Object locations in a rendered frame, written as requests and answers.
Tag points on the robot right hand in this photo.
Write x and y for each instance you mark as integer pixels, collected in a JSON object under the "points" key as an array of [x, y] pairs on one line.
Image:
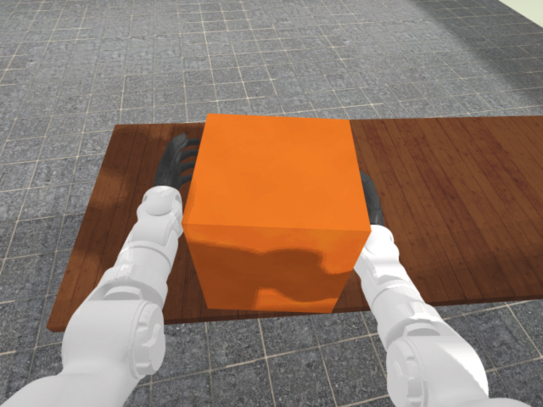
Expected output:
{"points": [[374, 208]]}

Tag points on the table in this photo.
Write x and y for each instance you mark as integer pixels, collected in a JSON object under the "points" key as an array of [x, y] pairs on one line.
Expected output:
{"points": [[462, 197]]}

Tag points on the right robot upper arm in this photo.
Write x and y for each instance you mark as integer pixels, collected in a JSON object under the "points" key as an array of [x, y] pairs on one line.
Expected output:
{"points": [[438, 371]]}

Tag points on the carton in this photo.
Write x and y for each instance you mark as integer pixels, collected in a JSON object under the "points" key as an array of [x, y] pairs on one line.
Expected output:
{"points": [[276, 216]]}

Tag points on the left robot upper arm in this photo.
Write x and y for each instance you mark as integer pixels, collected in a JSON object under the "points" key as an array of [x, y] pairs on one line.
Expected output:
{"points": [[109, 347]]}

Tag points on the robot right forearm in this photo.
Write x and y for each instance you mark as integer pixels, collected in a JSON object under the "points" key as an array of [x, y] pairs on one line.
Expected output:
{"points": [[391, 295]]}

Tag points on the robot left forearm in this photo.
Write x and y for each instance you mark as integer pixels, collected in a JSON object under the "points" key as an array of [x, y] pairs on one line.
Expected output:
{"points": [[147, 256]]}

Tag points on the robot left hand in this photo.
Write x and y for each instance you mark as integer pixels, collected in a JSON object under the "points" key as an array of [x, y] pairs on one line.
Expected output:
{"points": [[169, 168]]}

